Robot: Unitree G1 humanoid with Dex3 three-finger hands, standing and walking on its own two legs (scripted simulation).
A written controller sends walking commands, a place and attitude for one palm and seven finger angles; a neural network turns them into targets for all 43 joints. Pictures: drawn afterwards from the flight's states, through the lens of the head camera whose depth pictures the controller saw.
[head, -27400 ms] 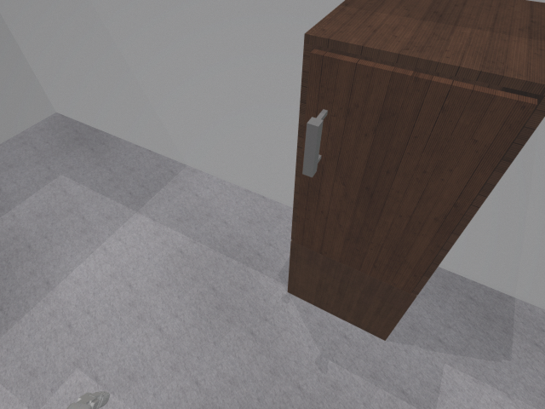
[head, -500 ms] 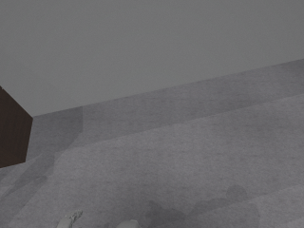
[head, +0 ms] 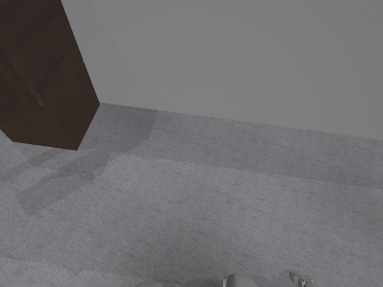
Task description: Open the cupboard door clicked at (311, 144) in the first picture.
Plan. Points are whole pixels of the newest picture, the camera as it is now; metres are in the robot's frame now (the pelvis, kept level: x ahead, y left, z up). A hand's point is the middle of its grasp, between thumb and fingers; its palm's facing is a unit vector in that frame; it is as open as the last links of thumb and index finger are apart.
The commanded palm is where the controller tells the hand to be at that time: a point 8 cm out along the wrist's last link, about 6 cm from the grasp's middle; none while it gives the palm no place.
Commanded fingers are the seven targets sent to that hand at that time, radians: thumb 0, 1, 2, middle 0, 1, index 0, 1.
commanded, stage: turn to face it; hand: left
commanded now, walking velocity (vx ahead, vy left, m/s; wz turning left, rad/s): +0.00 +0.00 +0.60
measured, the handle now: out of the picture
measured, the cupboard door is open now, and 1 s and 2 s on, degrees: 46 46 46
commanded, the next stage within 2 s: take the last steps up to it in 1.14 s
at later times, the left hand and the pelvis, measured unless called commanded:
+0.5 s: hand out of the picture +0.05 +0.15 -0.14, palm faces +0.29 -0.92 -0.26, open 7.4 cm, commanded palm none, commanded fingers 0.00 0.90 0.90 -0.20 -0.30 -0.20 -0.30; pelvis +0.02 -0.05 +0.01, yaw +19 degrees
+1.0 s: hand out of the picture -0.01 +0.18 -0.15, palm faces +0.55 -0.79 -0.28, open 7.4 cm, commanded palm none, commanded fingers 0.00 0.90 0.90 -0.20 -0.30 -0.20 -0.30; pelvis +0.04 -0.04 +0.00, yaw +32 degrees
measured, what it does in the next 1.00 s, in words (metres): steps on the spot, turning left: right foot, then left foot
